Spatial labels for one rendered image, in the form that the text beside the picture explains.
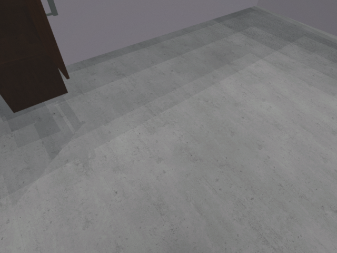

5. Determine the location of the cupboard door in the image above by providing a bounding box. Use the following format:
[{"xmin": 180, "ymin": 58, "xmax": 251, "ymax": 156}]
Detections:
[{"xmin": 24, "ymin": 0, "xmax": 70, "ymax": 79}]

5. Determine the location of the handle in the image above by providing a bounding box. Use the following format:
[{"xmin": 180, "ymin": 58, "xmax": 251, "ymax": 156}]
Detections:
[{"xmin": 46, "ymin": 0, "xmax": 58, "ymax": 16}]

